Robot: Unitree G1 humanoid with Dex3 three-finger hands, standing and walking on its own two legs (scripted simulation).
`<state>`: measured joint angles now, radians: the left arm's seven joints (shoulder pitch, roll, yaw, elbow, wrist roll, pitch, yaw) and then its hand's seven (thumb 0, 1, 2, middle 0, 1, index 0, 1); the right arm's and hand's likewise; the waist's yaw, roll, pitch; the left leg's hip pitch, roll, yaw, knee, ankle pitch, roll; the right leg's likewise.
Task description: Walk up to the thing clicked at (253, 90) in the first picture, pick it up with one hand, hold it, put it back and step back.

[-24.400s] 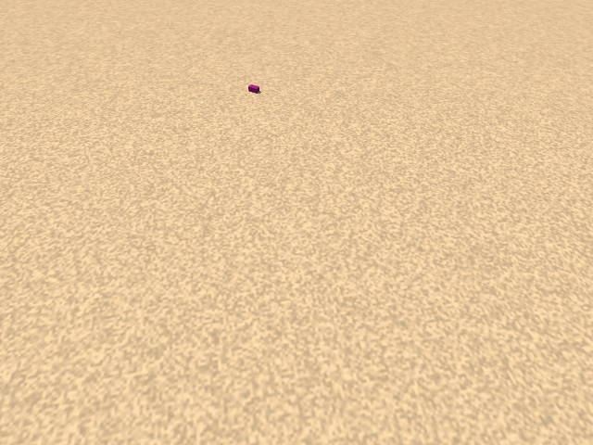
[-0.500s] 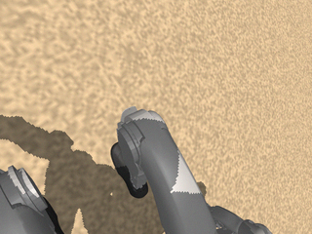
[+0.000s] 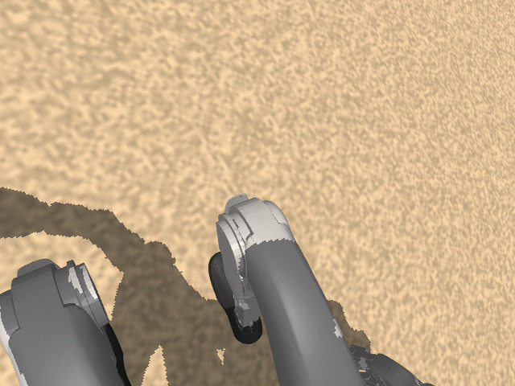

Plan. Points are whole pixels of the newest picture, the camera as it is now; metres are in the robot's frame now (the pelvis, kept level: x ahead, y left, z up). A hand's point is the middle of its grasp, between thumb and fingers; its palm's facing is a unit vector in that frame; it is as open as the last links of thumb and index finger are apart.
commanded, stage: settle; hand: left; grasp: from above
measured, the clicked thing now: out of the picture +0.45 +0.35 -0.23
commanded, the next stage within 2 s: lift in 0.14 s
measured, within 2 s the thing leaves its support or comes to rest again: neither
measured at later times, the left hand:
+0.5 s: hand out of the picture +0.44 +0.33 -0.14, palm faces -0.07 -0.45 -0.89, open 8.9 cm
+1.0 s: hand out of the picture +0.38 +0.32 +0.04, palm faces -0.05 -0.44 -0.90, open 8.9 cm
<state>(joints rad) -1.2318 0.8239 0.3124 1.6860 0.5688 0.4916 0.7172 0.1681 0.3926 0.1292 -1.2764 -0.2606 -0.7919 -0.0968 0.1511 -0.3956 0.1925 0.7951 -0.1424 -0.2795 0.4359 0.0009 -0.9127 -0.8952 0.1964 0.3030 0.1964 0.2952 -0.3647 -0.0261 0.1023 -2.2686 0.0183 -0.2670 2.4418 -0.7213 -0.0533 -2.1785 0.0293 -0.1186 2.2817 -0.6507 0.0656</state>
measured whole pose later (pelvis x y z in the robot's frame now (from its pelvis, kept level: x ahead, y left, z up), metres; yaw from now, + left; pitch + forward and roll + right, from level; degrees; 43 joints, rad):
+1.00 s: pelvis +0.00 -0.01 +0.12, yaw +8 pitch +33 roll -3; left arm -0.94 0.43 0.20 1.30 0.53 0.68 0.49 0.10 0.35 0.16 -1.08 -0.38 -0.76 -0.22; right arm 0.13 -0.32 -0.02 0.87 -0.04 -0.19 0.20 0.01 -0.92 -0.90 0.20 0.30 0.20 0.30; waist -0.15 0.09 -0.23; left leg -1.93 0.05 -0.09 2.00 -0.66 -0.05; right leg -1.91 0.00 -0.01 1.96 -0.64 0.03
